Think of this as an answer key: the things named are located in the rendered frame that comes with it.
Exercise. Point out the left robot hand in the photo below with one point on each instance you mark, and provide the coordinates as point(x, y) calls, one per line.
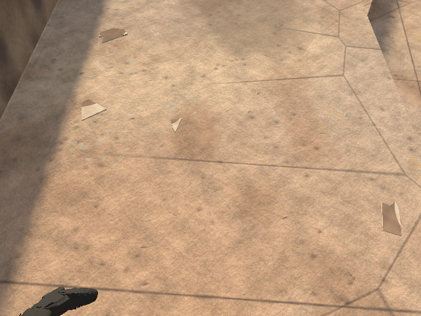
point(60, 301)

